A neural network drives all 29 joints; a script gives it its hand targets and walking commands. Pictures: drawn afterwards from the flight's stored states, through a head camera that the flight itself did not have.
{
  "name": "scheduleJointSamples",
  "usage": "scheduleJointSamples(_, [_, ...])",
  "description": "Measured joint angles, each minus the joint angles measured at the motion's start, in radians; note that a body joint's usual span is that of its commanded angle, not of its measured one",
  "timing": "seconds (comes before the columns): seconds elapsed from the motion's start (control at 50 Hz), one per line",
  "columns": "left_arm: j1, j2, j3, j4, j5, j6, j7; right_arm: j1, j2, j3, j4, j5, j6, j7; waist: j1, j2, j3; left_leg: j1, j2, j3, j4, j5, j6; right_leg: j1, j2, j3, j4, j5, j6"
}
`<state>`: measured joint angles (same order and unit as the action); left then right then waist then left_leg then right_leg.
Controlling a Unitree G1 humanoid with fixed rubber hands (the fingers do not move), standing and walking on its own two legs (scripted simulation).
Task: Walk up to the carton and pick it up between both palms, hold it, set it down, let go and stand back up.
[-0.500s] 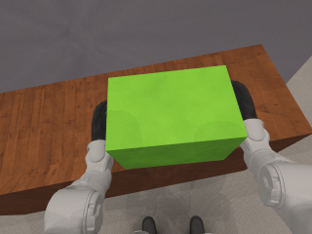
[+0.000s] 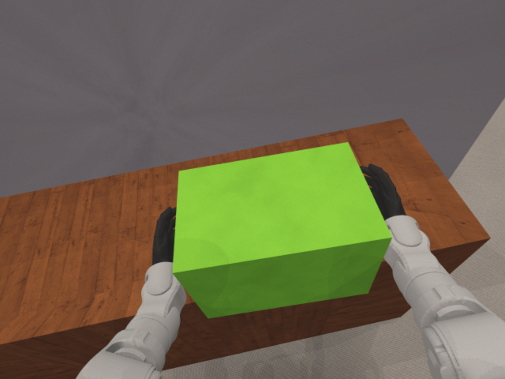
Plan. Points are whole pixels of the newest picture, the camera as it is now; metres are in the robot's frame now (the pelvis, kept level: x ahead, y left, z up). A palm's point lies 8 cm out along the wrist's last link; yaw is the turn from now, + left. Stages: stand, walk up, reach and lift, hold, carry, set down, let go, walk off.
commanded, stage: reach and lift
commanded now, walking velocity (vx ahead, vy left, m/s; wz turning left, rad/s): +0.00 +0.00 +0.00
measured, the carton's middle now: (275, 233) +0.38 -0.02 -0.02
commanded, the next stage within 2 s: hold in 1.70 s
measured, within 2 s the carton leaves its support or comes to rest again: neither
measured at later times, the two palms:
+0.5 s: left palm (129, 195) +0.38 +0.18 +0.13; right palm (413, 153) +0.39 -0.20 +0.15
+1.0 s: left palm (115, 197) +0.37 +0.19 +0.15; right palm (409, 162) +0.37 -0.19 +0.15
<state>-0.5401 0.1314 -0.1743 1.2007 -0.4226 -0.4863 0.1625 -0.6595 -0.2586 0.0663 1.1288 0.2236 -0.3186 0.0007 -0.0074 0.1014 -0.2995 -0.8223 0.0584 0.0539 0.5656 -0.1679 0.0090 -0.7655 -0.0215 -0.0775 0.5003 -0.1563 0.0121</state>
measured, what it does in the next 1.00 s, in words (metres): stands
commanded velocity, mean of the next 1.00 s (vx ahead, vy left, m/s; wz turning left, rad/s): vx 0.00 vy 0.00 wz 0.00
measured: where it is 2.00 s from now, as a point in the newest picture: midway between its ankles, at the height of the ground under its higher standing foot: outside the picture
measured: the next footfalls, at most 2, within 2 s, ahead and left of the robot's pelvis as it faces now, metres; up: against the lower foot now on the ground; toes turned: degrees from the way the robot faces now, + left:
none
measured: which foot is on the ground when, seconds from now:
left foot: down 0.00-1.00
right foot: down 0.00-1.00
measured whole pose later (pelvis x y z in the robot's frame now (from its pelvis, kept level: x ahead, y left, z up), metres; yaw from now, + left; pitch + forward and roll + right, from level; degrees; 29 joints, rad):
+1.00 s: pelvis +0.01 +0.00 +0.03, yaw +1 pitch -1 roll +0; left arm -0.43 0.09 0.22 0.26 0.10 0.45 0.01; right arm -0.51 -0.15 -0.11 0.53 0.15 0.24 -0.06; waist -0.05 -0.03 -0.04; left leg -0.15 0.03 0.07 0.28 -0.11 0.00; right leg -0.11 -0.03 -0.07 0.24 -0.11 0.02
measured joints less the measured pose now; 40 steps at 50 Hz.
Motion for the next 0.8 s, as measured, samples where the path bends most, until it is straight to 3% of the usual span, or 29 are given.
scheduleJointSamples(0.16, [0.058,0.036,-0.009,-0.235,0.006,0.219,0.030,0.094,-0.011,-0.025,-0.278,0.052,0.246,-0.041,-0.024,-0.020,0.007,0.147,-0.020,-0.012,-0.050,0.006,-0.001,0.144,-0.016,-0.013,-0.027,-0.013,0.001])
scheduleJointSamples(0.26, [0.038,0.042,0.060,-0.341,0.100,0.386,0.025,0.084,-0.005,-0.068,-0.357,0.045,0.372,-0.062,-0.033,-0.043,0.040,0.280,-0.025,-0.008,-0.107,0.018,-0.001,0.275,-0.017,-0.011,-0.082,-0.001,0.001])
scheduleJointSamples(0.36, [-0.002,0.023,0.184,-0.419,0.232,0.556,-0.015,0.033,0.009,-0.111,-0.350,0.014,0.458,-0.066,-0.032,-0.073,0.091,0.418,-0.027,0.008,-0.173,0.036,-0.001,0.402,-0.015,0.003,-0.141,0.019,0.002])
scheduleJointSamples(0.46, [-0.033,-0.006,0.308,-0.483,0.364,0.689,-0.068,-0.010,0.034,-0.153,-0.303,-0.034,0.486,-0.056,-0.021,-0.098,0.143,0.526,-0.026,0.026,-0.229,0.053,-0.001,0.499,-0.012,0.020,-0.188,0.036,0.003])
scheduleJointSamples(0.56, [-0.016,-0.029,0.379,-0.568,0.454,0.762,-0.108,0.002,0.063,-0.178,-0.300,-0.077,0.475,-0.046,-0.011,-0.113,0.188,0.600,-0.027,0.034,-0.268,0.064,-0.003,0.568,-0.010,0.027,-0.223,0.048,0.004])
scheduleJointSamples(0.8, [0.125,-0.034,0.363,-0.838,0.483,0.861,-0.125,0.142,0.108,-0.174,-0.498,-0.087,0.494,-0.050,-0.022,-0.127,0.240,0.640,-0.028,0.015,-0.278,0.060,-0.008,0.626,-0.009,0.008,-0.254,0.048,0.005])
